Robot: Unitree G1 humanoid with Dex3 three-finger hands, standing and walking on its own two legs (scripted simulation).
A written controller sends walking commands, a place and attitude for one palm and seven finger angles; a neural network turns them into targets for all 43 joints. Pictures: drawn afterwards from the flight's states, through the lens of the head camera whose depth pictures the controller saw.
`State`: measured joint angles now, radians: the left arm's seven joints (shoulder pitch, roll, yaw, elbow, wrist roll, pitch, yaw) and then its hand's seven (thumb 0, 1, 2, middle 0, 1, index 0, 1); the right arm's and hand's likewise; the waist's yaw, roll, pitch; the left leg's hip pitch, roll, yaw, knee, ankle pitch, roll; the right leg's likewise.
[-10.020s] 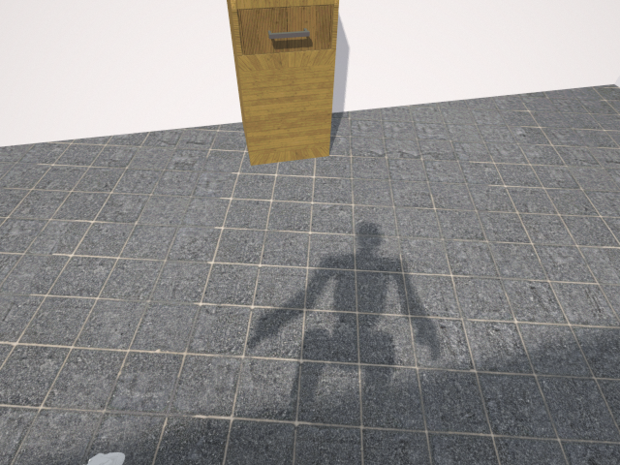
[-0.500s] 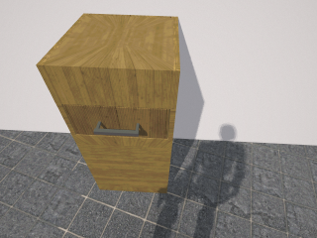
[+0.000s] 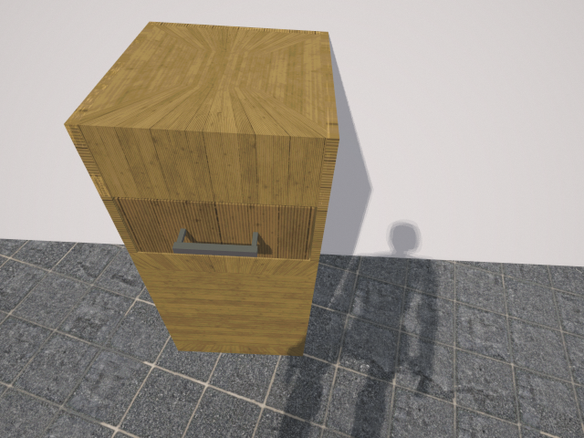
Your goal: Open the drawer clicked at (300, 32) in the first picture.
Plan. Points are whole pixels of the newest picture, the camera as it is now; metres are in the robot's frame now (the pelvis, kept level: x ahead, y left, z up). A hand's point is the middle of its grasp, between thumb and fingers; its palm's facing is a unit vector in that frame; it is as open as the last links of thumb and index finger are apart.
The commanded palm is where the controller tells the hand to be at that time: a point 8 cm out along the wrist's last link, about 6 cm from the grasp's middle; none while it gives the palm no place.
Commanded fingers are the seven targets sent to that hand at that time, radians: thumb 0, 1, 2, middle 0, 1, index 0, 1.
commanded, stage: look again from close up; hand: left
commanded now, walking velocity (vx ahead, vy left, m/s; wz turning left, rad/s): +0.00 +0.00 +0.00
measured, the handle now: (217, 242) +0.50 +0.18 -0.10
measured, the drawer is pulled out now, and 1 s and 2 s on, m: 0.00 0.00 0.00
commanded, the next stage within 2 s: come to a stop and stand still in 0.42 s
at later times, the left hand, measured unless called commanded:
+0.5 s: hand out of the picture +0.01 +0.16 -0.18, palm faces +0.01 -0.99 -0.13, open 7.4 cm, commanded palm none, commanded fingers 0.00 0.90 0.90 -0.20 -0.30 -0.20 -0.30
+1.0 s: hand out of the picture +0.03 +0.17 -0.18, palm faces +0.02 -0.98 -0.22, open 7.4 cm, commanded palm none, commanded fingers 0.00 0.90 0.90 -0.20 -0.30 -0.20 -0.30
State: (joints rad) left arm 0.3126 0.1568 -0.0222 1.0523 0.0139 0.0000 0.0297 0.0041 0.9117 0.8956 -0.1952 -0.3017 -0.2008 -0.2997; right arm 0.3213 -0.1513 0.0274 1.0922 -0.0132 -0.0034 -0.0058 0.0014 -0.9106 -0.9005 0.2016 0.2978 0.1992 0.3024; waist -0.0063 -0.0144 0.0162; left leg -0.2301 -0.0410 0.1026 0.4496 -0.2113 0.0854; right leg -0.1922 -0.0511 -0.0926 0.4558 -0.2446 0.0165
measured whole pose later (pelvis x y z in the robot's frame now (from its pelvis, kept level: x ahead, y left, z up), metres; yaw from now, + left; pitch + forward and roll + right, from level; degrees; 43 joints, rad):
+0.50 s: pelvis +0.03 +0.01 +0.00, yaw -1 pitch -1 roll +0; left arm 0.32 0.12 -0.02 1.13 0.02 -0.01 0.04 0.00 0.91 0.90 -0.19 -0.30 -0.20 -0.30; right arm 0.29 -0.14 0.02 1.14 -0.01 -0.02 -0.03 0.01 -0.92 -0.90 0.20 0.30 0.20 0.30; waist 0.01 -0.03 0.02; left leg -0.17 -0.06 0.12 0.42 -0.24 0.10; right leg -0.14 -0.07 -0.08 0.43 -0.27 0.04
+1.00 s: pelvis +0.02 -0.01 +0.00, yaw +0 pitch -3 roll +0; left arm 0.32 0.17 -0.03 1.02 0.02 0.00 0.05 0.00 0.91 0.90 -0.19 -0.30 -0.20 -0.30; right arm 0.24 -0.19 0.01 1.04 -0.01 0.01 -0.02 0.00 -0.92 -0.90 0.20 0.30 0.20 0.30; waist 0.00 0.01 0.00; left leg -0.20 -0.04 0.09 0.52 -0.28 0.07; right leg -0.16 -0.01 -0.04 0.52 -0.31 0.00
